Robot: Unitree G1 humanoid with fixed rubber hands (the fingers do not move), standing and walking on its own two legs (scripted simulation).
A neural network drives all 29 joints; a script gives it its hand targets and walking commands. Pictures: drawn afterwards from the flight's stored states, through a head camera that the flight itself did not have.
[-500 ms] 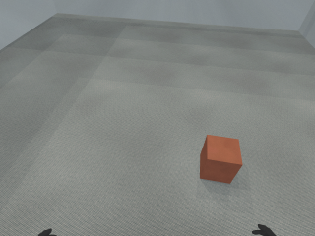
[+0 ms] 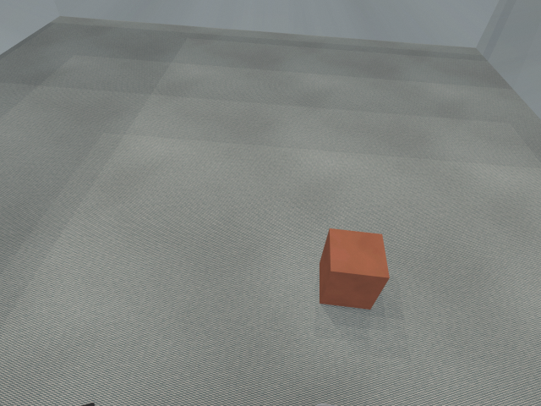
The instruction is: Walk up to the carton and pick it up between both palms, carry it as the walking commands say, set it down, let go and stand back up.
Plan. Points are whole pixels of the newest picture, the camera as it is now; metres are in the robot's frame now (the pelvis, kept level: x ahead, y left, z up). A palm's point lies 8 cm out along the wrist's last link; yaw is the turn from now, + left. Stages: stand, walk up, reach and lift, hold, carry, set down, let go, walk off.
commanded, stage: walk up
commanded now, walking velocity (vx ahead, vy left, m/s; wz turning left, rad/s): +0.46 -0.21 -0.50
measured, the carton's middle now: (350, 269) +0.77 -0.37 -0.66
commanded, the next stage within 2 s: none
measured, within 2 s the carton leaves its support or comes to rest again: neither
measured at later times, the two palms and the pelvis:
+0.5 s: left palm (192, 392) +0.20 +0.12 -0.11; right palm (490, 354) +0.26 -0.40 -0.12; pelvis +0.16 -0.14 +0.00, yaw -15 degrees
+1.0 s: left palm (225, 239) +0.53 +0.09 -0.15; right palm (497, 370) +0.23 -0.39 -0.10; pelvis +0.34 -0.13 +0.00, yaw -23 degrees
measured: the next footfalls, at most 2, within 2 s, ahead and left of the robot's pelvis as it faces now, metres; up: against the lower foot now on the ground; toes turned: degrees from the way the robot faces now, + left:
right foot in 0.20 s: +0.15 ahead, -0.24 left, +0.00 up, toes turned -14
left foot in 0.74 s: +0.45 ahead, -0.05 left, +0.00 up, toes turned -15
